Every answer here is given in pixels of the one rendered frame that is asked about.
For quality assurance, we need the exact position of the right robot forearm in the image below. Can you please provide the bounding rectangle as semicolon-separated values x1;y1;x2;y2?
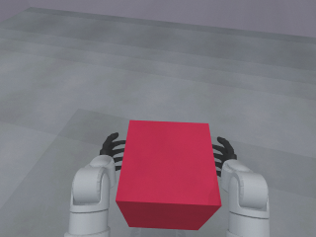
220;159;270;237

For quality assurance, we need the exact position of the left robot hand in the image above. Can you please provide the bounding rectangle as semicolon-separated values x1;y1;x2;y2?
100;132;126;171

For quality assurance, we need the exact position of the right robot hand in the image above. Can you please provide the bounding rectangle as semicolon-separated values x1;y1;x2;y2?
211;136;237;177

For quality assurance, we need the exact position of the left robot forearm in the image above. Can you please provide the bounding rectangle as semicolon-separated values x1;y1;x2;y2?
64;154;117;237

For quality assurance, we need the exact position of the carton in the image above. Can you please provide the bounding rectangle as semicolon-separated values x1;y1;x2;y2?
116;119;222;230

